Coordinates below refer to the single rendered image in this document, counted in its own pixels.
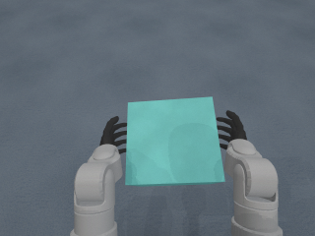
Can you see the carton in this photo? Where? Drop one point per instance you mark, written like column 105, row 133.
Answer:
column 173, row 142

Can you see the robot left hand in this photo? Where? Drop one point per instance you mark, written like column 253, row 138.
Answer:
column 108, row 136

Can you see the left robot forearm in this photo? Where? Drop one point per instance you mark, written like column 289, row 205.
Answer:
column 94, row 193

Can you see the right robot forearm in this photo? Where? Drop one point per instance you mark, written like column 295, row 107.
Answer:
column 255, row 191

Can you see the robot right hand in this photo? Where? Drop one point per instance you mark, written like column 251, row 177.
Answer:
column 236, row 131

